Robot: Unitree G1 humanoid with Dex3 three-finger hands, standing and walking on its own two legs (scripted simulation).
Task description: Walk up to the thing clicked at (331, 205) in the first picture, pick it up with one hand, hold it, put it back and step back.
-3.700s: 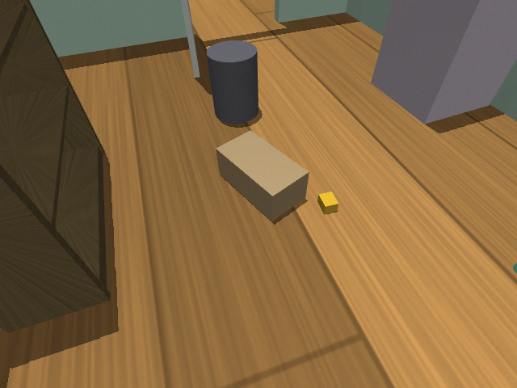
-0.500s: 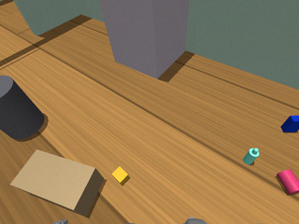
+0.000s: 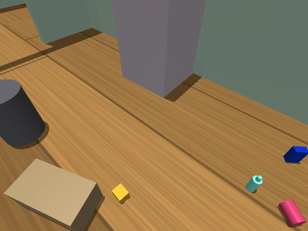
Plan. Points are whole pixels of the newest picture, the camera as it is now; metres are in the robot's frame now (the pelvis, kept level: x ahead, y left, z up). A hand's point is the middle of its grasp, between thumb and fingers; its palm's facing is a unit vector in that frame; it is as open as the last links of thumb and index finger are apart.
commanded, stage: walk up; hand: left
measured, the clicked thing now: (120, 193) +0.51 +0.24 -0.75
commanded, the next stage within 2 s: none
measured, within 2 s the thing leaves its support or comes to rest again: neither
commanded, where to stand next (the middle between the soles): +0.10 +0.00 m, yaw +0 degrees
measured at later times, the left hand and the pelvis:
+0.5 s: hand out of the picture +0.10 +0.24 -0.15, palm faces +0.04 -0.94 -0.33, open 7.4 cm; pelvis +0.02 -0.02 +0.00, yaw +2 degrees
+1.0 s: hand out of the picture +0.10 +0.24 -0.15, palm faces +0.05 -0.94 -0.33, open 7.4 cm; pelvis +0.02 -0.01 +0.01, yaw +2 degrees
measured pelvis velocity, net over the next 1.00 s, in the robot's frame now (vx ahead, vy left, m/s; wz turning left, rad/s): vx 0.02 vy -0.01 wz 0.04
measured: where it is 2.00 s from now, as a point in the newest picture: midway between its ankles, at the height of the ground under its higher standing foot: outside the picture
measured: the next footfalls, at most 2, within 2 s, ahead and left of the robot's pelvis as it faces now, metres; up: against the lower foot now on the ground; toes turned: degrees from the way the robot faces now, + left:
left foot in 1.82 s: +0.25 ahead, +0.13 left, +0.00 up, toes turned +4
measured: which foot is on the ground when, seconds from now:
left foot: down 0.00-1.00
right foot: down 0.00-1.00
